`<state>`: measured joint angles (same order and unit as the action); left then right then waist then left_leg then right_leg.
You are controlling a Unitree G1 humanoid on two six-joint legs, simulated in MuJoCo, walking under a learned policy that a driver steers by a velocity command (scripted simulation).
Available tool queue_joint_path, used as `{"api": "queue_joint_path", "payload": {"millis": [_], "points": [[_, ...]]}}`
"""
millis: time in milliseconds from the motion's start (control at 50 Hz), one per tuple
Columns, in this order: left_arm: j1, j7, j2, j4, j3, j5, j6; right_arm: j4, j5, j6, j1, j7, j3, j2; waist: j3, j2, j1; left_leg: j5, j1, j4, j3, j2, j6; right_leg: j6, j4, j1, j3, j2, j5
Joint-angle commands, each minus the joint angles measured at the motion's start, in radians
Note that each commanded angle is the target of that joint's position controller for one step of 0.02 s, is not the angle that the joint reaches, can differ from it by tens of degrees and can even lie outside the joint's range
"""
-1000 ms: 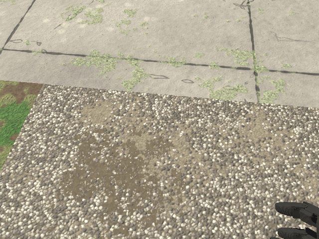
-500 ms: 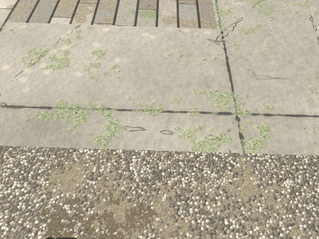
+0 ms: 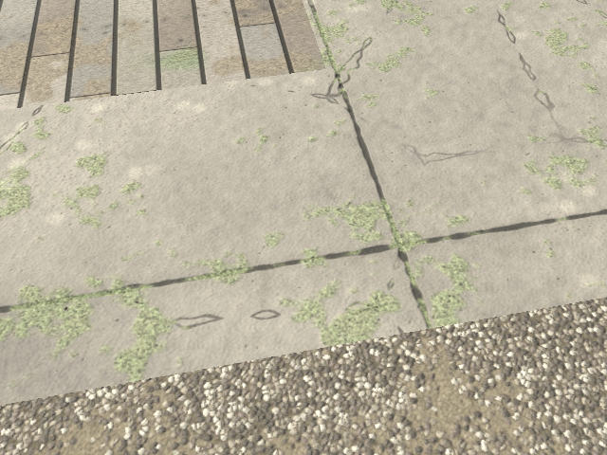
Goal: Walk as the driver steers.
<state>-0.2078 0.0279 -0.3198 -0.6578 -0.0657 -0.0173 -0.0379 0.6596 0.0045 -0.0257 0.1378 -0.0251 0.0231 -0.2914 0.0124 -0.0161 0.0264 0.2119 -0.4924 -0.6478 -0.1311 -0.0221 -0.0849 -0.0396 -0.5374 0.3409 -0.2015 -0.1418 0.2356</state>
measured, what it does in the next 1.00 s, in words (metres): steps on the spot: left foot, then right foot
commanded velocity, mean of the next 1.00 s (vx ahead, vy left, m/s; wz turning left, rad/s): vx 0.01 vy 0.00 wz -0.14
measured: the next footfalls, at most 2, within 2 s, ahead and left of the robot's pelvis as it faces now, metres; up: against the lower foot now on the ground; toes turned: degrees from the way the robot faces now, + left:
left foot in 0.04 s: +0.12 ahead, +0.13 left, +0.00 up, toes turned -7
right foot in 0.38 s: +0.04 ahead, -0.12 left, +0.00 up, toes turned -3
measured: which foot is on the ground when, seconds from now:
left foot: up 0.00-0.02, down 0.04-1.00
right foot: down 0.00-0.04, up 0.06-0.36, down 0.38-1.00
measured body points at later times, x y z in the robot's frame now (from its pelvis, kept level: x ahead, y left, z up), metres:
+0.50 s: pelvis +0.03 +0.00 +0.00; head +0.04 -0.01 +0.45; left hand +0.19 +0.24 -0.10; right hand +0.11 -0.26 -0.12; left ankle +0.08 +0.14 -0.73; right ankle +0.00 -0.12 -0.73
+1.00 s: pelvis +0.04 +0.00 +0.00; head +0.05 -0.01 +0.45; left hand +0.15 +0.23 -0.13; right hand +0.09 -0.27 -0.13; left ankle +0.08 +0.14 -0.73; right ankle +0.00 -0.12 -0.73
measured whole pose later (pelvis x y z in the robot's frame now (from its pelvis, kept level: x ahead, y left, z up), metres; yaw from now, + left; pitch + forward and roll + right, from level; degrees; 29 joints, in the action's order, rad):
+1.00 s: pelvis +0.04 +0.00 +0.00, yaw -6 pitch -2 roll +0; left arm -0.26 0.02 -0.21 -0.83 -0.03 0.01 0.00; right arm 0.93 0.00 0.00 0.20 -0.04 0.05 -0.23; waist 0.04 0.00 -0.01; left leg 0.24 -0.24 -0.52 -0.04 0.03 -0.04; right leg -0.01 -0.52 0.16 -0.04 -0.02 0.33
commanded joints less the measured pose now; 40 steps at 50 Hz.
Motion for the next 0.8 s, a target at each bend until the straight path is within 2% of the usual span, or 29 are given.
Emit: {"api": "queue_joint_path", "payload": {"millis": [20,40,60,80,100,120,140,200,240,260,300,320,340,360,380,400,420,440,460,500,560,660,800], "points": [[0.046,0.006,-0.110,0.083,-0.028,-0.008,0.004,-0.053,0.000,-0.034,0.061,0.003,0.053,-0.126,-0.132,0.170,-0.058,-0.168,0.229,0.266,0.011,0.031,0.054,-0.085,0.003,-0.075,-0.242,0.185,-0.220],[-0.016,0.003,-0.049,0.083,-0.011,0.010,0.006,-0.064,0.019,-0.031,0.075,-0.004,0.067,-0.193,-0.183,0.005,-0.022,-0.352,0.369,0.268,-0.160,0.250,0.137,-0.029,-0.178,0.012,-0.135,0.110,0.082],[-0.079,0.002,-0.049,0.099,-0.010,0.011,0.015,-0.056,0.049,-0.014,0.065,-0.003,0.079,-0.234,-0.146,-0.257,0.027,-0.583,0.427,0.282,-0.399,0.417,0.322,0.033,-0.354,0.218,0.020,-0.034,0.454],[-0.091,0.000,-0.127,0.082,-0.029,0.022,0.025,-0.057,0.039,-0.012,0.083,-0.002,0.074,-0.190,-0.161,-0.239,-0.003,-0.531,0.410,0.303,-0.484,0.456,0.398,0.077,-0.566,0.264,0.028,0.031,0.452],[-0.061,0.002,-0.166,0.061,-0.044,0.008,0.019,-0.066,0.030,-0.011,0.062,-0.003,0.060,-0.139,-0.135,-0.143,-0.018,-0.468,0.382,0.282,-0.367,0.393,0.365,0.092,-0.653,0.268,0.024,0.052,0.379],[-0.052,0.009,-0.151,0.041,-0.046,0.004,0.003,-0.068,0.021,-0.007,0.029,-0.002,0.053,-0.114,-0.112,-0.086,-0.012,-0.414,0.353,0.270,-0.264,0.321,0.316,0.108,-0.681,0.261,0.031,0.061,0.322],[-0.040,0.015,-0.135,0.041,-0.043,0.008,-0.010,-0.068,0.009,-0.004,0.008,-0.002,0.048,-0.103,-0.093,-0.085,-0.013,-0.393,0.328,0.274,-0.215,0.292,0.296,0.120,-0.693,0.259,0.033,0.064,0.282],[-0.023,0.011,-0.051,0.048,-0.016,0.005,-0.015,-0.049,0.012,0.010,-0.004,-0.005,0.041,-0.090,-0.090,-0.135,-0.007,-0.409,0.296,0.288,-0.078,0.208,0.277,0.140,-0.542,0.165,0.108,0.074,0.216],[0.005,0.006,-0.020,0.055,-0.001,0.009,-0.011,-0.038,0.010,0.017,0.001,-0.006,0.043,-0.089,-0.112,-0.173,-0.024,-0.402,0.314,0.279,-0.054,0.202,0.283,0.141,-0.364,0.081,0.142,0.106,0.222],[0.021,0.001,-0.012,0.059,0.004,0.010,-0.009,-0.030,0.007,0.020,0.014,-0.005,0.047,-0.100,-0.117,-0.191,-0.038,-0.387,0.320,0.278,-0.061,0.210,0.291,0.136,-0.283,0.042,0.156,0.118,0.224],[0.024,-0.006,-0.032,0.052,-0.001,0.006,-0.007,-0.016,0.001,0.026,0.043,-0.003,0.054,-0.124,-0.119,-0.204,-0.057,-0.343,0.333,0.271,-0.092,0.231,0.306,0.125,-0.155,-0.014,0.175,0.121,0.178],[0.008,-0.009,-0.035,0.042,-0.004,0.006,-0.006,-0.012,-0.004,0.028,0.040,-0.001,0.053,-0.127,-0.113,-0.195,-0.047,-0.310,0.323,0.262,-0.096,0.229,0.302,0.112,-0.063,-0.055,0.185,0.119,0.120],[-0.020,-0.012,-0.028,0.025,-0.004,0.008,-0.003,-0.008,-0.012,0.029,0.031,0.000,0.049,-0.120,-0.101,-0.181,-0.026,-0.279,0.293,0.248,-0.088,0.218,0.285,0.092,0.070,-0.120,0.201,0.111,0.020],[-0.024,-0.014,-0.033,0.018,-0.004,0.015,-0.002,0.007,-0.017,0.025,0.064,0.002,0.045,-0.109,-0.085,-0.158,-0.023,-0.234,0.255,0.241,-0.079,0.199,0.249,0.064,0.174,-0.182,0.192,0.110,-0.062],[-0.026,-0.010,-0.069,0.028,-0.008,0.028,-0.001,0.016,-0.010,0.014,0.094,0.006,0.038,-0.097,-0.098,-0.104,-0.033,-0.148,0.187,0.218,-0.063,0.180,0.187,0.030,0.170,-0.271,0.115,0.176,-0.142],[-0.030,-0.001,-0.141,0.037,-0.021,0.039,-0.004,0.007,0.021,-0.002,0.114,0.018,0.026,-0.059,-0.125,0.084,-0.073,-0.013,0.121,0.118,0.032,0.095,0.121,-0.026,0.133,-0.321,-0.012,0.309,-0.317],[0.010,-0.011,-0.083,0.017,-0.007,0.043,0.002,0.000,0.025,-0.007,0.085,0.016,0.019,-0.023,-0.106,0.215,-0.079,0.092,0.205,0.161,0.095,0.054,0.070,-0.092,0.165,-0.137,-0.039,0.340,-0.136],[0.057,-0.019,-0.018,0.036,0.010,0.046,0.012,0.010,0.029,-0.006,0.037,0.012,0.025,-0.059,-0.054,0.158,-0.061,0.026,0.256,0.164,0.088,0.059,0.046,-0.071,0.186,-0.079,-0.011,0.286,0.006],[0.046,-0.020,-0.006,0.023,0.013,0.053,0.021,0.016,0.026,-0.003,0.016,0.010,0.029,-0.061,-0.038,0.143,-0.049,-0.017,0.269,0.166,0.092,0.053,0.044,-0.038,0.186,-0.062,0.014,0.253,0.062],[0.024,-0.020,-0.033,0.009,0.009,0.042,0.038,0.033,0.021,0.007,0.040,0.002,0.035,-0.069,0.004,0.122,-0.047,-0.050,0.280,0.171,0.083,0.056,0.050,-0.011,0.181,-0.037,0.033,0.229,0.060],[-0.008,-0.013,-0.020,-0.007,0.014,0.035,0.046,0.059,0.012,0.004,0.059,0.001,0.036,-0.057,0.012,0.089,-0.045,-0.074,0.288,0.179,0.078,0.060,0.059,-0.001,0.159,-0.044,0.052,0.212,0.022],[-0.020,-0.009,-0.010,-0.023,0.015,0.031,0.046,0.101,0.009,0.004,0.070,-0.002,0.039,-0.051,0.004,0.041,-0.041,-0.106,0.303,0.181,0.077,0.062,0.055,-0.002,0.141,-0.063,0.066,0.198,-0.028],[-0.041,-0.009,0.004,-0.062,0.015,0.027,0.050,0.155,0.003,0.011,0.077,-0.012,0.044,-0.053,-0.010,0.020,-0.041,-0.152,0.328,0.173,0.075,0.066,0.056,0.005,0.126,-0.081,0.091,0.180,-0.092]]}}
